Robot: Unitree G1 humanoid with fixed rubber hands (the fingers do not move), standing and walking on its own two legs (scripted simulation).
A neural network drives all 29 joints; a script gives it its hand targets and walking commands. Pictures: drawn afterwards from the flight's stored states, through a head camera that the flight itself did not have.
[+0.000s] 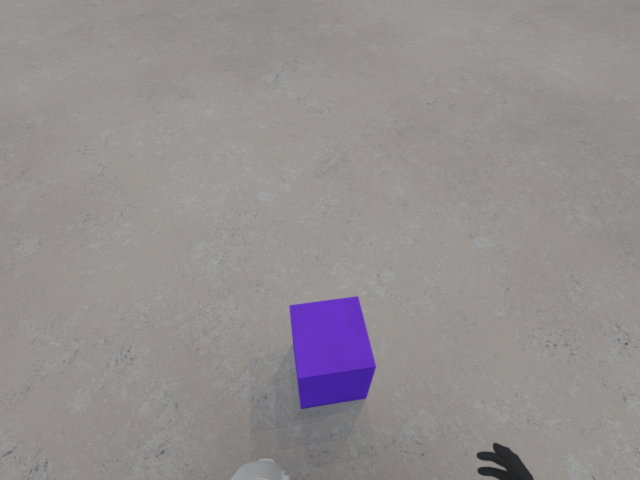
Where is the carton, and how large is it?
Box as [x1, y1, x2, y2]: [289, 296, 375, 408]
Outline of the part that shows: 357,296 289,305 301,408 365,398 375,365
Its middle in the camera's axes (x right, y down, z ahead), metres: +0.02 +0.35 +1.14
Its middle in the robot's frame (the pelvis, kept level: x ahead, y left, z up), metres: +0.54 +0.01 -0.62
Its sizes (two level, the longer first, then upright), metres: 0.210 0.200 0.250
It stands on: the floor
